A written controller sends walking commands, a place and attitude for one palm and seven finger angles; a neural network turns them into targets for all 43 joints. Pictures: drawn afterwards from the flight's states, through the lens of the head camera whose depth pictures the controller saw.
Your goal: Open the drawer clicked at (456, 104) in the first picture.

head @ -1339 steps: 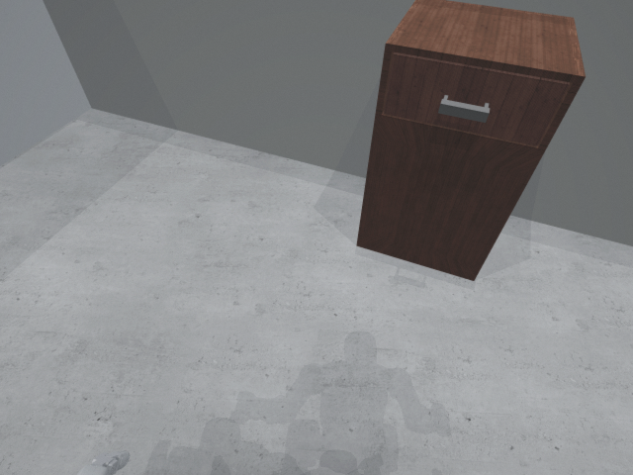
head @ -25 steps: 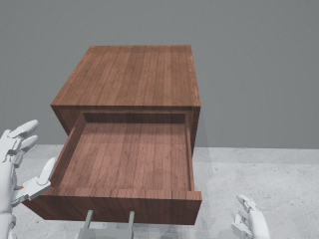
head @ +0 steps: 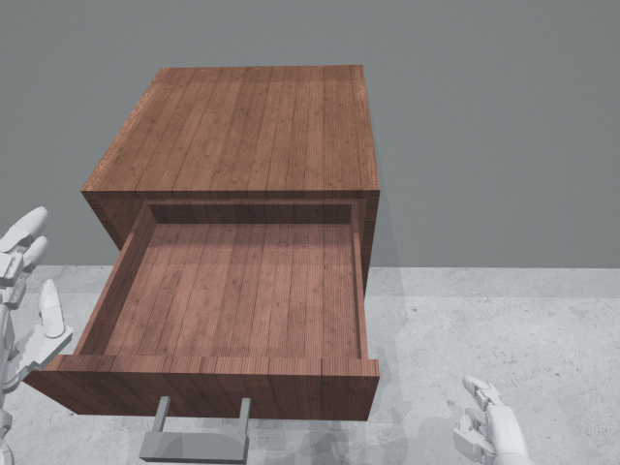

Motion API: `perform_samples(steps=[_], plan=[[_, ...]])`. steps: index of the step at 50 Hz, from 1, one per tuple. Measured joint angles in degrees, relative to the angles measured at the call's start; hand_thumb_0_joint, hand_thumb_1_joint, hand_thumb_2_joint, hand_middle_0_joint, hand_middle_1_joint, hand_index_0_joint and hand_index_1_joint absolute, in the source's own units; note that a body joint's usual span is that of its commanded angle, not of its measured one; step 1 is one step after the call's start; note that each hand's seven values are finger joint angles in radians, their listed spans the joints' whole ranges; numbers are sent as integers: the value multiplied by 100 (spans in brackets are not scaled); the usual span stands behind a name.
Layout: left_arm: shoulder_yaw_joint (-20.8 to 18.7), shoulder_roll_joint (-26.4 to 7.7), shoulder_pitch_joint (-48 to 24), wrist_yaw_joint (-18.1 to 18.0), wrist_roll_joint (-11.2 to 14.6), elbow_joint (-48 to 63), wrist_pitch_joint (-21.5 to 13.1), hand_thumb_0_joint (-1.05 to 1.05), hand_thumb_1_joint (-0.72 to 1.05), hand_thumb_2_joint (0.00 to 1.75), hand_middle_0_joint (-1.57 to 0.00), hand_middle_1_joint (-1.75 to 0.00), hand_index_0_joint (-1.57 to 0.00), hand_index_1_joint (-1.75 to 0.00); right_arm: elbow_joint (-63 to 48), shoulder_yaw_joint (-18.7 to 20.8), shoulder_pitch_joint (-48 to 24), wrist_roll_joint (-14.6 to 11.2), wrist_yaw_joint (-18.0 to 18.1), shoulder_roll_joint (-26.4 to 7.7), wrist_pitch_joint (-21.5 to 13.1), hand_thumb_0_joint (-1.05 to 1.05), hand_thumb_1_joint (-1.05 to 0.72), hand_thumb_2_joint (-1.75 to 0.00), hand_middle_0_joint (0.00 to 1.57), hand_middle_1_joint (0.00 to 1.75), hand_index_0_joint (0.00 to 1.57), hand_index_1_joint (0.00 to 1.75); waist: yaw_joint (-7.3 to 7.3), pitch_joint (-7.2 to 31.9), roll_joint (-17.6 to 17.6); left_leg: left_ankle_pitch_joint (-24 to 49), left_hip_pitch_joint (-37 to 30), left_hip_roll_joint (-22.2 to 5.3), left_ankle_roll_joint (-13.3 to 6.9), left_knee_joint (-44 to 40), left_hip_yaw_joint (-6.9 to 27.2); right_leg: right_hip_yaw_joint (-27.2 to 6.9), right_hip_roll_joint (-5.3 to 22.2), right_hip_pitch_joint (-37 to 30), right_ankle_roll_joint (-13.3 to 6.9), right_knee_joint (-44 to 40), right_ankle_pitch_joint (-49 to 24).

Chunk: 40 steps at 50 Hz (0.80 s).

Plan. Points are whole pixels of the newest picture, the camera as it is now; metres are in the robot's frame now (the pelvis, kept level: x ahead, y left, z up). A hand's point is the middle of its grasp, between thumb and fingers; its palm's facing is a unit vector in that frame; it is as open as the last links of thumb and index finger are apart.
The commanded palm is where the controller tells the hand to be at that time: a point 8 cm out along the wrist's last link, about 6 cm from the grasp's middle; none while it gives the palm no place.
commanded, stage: step back with the hand held close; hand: left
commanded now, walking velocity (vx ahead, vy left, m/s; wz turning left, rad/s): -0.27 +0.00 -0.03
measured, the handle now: (200, 426) +0.18 +0.17 -0.05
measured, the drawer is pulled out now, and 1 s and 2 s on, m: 0.29 0.29 0.29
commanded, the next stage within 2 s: stop stepping back and stand still in 0.92 s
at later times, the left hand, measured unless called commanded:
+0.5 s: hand out of the picture +0.10 +0.26 +0.16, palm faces +0.36 -0.78 -0.51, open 7.4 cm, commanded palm +0.03 +0.30 +0.18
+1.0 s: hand out of the picture +0.03 +0.20 +0.17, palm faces +0.25 -0.83 -0.50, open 7.4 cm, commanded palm -0.04 +0.27 +0.18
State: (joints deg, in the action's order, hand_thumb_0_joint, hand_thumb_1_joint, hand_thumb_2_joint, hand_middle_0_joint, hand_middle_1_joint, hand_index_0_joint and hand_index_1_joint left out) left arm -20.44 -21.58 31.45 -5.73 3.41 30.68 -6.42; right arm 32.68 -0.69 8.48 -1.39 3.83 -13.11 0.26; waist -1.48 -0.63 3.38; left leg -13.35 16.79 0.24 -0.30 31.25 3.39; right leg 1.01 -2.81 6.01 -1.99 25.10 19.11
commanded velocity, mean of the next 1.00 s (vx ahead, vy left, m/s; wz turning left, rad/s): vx -0.32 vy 0.00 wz -0.04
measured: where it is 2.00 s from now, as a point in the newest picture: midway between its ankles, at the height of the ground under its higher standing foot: outside the picture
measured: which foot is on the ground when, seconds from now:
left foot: down 0.00-0.56, up 0.58-0.70, down 0.72-1.00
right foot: down 0.00-0.72, up 0.74-0.92, down 0.94-1.00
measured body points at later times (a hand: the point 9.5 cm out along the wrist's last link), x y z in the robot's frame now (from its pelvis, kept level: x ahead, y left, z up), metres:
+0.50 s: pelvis -0.09 +0.02 -0.02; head -0.06 +0.02 +0.43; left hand +0.07 +0.30 +0.19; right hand +0.11 -0.19 -0.09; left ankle +0.02 +0.13 -0.74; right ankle -0.06 -0.09 -0.74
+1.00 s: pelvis -0.18 -0.01 -0.01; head -0.12 +0.00 +0.43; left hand +0.01 +0.24 +0.20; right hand +0.02 -0.22 -0.10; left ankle -0.10 +0.14 -0.74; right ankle -0.19 -0.10 -0.74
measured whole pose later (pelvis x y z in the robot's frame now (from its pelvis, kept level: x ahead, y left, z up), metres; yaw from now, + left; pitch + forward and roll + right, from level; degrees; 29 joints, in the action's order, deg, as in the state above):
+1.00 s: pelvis -0.18 -0.01 -0.01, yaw -2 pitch +3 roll -2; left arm -22.6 -23.4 36.0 -6.5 3.3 42.8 -10.8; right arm 33.0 -0.4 5.8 0.1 0.7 -9.2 -4.1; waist -0.1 -4.8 1.7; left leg -11.0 27.4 -6.8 2.6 35.4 -0.2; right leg 3.4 -4.1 17.5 -1.7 32.1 19.0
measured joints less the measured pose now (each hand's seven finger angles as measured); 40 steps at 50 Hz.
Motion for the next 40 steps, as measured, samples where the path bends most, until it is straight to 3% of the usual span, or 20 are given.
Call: perform_samples(steps=[5,11,17,24,28,32,34,36,40], plan=[[73,-12,469,42,-3,268,-11,2,89,90,-21,-31,-21,-30,-150,137,-63,-43,-20,-48,248,1,-91,-89,20,30,20,30,122,-72,-16,68,194,-6,20,-113,-71,-30,22,328,59,131,-71],[31,-233,790,-6,26,538,-1,2,88,90,-21,-31,-22,-30,-204,208,-8,-75,55,21,324,1,-91,-89,20,30,20,30,133,-104,-144,184,466,18,-38,27,-77,-22,46,620,122,330,-139],[-206,-351,697,-138,24,682,-129,2,88,90,-21,-31,-22,-30,-223,117,45,-40,75,148,128,1,-91,-89,20,30,20,30,82,-84,-242,361,717,51,-89,96,-66,5,79,937,176,562,-227],[-273,-216,500,-167,-90,642,-253,2,89,90,-21,-31,-22,-30,-305,-16,98,-30,2,252,-230,1,-91,-89,20,30,20,30,94,-165,-134,407,1090,-27,-134,406,-86,71,32,1330,198,1011,-217],[-195,-132,512,-149,-80,742,-296,2,89,90,-21,-31,-22,-30,-211,-34,195,-9,-51,268,-302,1,-90,-89,20,30,21,30,101,-177,-101,-140,1305,-108,-66,697,-107,226,39,1427,62,1080,-270],[-35,0,555,-237,-43,867,-337,2,88,90,-21,-31,-22,-30,151,6,275,57,-72,257,-234,1,-90,-89,20,30,21,30,38,-47,-394,-850,1306,70,74,1853,-211,110,204,1489,37,1094,-331],[-3,45,505,-274,-47,820,-310,2,88,90,-21,-31,-22,-30,258,6,348,83,-44,229,-170,1,-90,-89,20,30,21,30,75,103,-529,-884,864,69,69,1527,-289,65,285,1528,86,1030,-385],[-44,30,384,-319,-55,772,-291,2,88,90,-21,-31,-22,-30,192,34,393,77,9,134,-159,1,-90,-89,20,30,21,30,179,184,-448,-339,401,-87,-13,505,-223,169,254,1682,137,1074,-413],[-327,-173,72,-357,-56,508,-279,2,88,90,-21,-31,-22,-30,194,142,96,128,-38,283,-210,1,-91,-89,20,30,20,30,180,-155,-670,-193,537,-49,0,489,-383,-96,224,2005,253,1865,347]])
